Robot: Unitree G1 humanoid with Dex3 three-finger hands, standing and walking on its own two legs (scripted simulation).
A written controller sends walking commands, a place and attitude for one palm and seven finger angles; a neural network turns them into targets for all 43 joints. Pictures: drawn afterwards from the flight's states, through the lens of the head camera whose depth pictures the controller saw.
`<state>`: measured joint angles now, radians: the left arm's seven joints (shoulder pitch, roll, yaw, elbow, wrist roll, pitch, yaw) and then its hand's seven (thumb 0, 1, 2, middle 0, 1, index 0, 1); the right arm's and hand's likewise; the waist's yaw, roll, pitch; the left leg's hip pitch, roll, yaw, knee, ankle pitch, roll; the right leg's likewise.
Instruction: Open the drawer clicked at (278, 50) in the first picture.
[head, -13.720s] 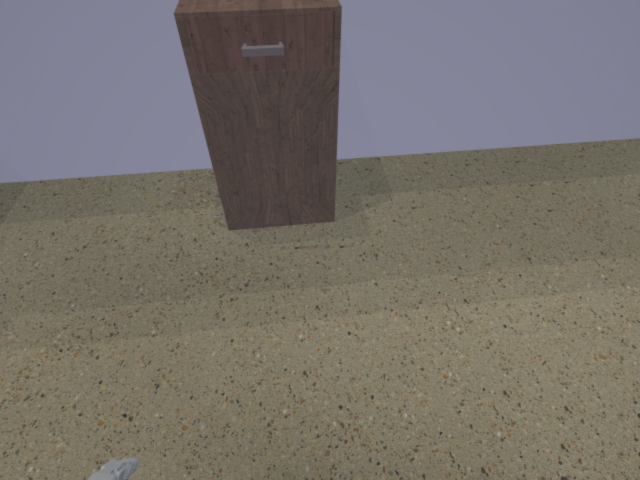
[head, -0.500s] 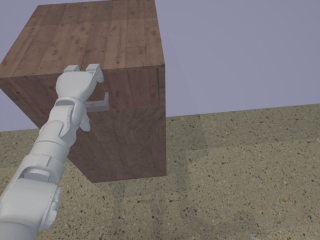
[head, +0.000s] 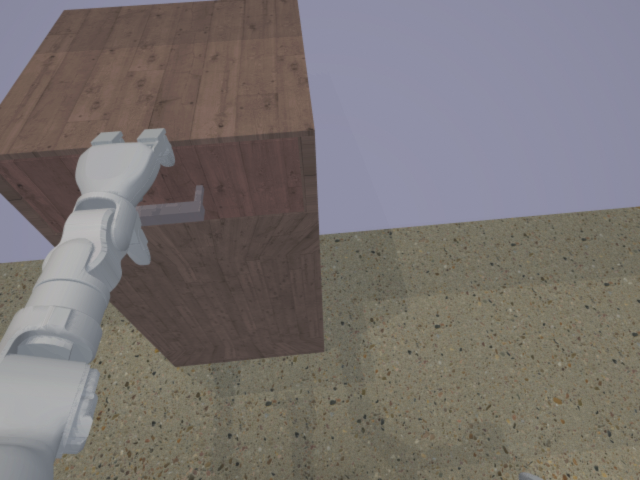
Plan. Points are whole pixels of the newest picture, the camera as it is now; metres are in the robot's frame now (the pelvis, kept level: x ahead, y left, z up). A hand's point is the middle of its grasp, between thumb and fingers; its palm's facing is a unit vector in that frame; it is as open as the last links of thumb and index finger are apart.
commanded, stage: move the hooked fingers above the handle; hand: left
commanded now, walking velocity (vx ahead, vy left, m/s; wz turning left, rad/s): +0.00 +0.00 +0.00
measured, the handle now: (163, 204) +0.50 +0.26 +0.03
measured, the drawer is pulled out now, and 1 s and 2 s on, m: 0.00 0.00 0.00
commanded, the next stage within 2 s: none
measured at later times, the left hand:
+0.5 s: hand (118, 195) +0.45 +0.28 +0.10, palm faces +0.06 +0.02 -1.00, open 13.8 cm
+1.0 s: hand (121, 204) +0.44 +0.28 +0.09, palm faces +0.00 +0.03 -1.00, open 13.8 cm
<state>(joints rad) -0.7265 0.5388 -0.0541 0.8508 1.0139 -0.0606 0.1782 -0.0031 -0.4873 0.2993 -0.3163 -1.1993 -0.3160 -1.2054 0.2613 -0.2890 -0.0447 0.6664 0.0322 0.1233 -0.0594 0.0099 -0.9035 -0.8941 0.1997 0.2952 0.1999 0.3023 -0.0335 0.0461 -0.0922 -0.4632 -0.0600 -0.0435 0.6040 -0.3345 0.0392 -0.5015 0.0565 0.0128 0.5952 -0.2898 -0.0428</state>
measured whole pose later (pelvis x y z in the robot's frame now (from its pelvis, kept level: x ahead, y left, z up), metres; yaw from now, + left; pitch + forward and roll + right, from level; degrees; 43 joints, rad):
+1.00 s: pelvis +0.00 +0.02 +0.00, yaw -1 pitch +11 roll +0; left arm -0.69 0.50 -0.05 0.86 1.02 0.06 0.20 0.00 -0.49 0.30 -0.37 -1.24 -0.31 -1.21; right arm 0.27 -0.26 -0.03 0.68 0.03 0.15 -0.04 0.01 -0.90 -0.89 0.20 0.30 0.20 0.30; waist -0.02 0.08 -0.11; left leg -0.45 -0.07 -0.02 0.59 -0.34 0.06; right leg -0.49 0.05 0.04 0.59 -0.29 -0.02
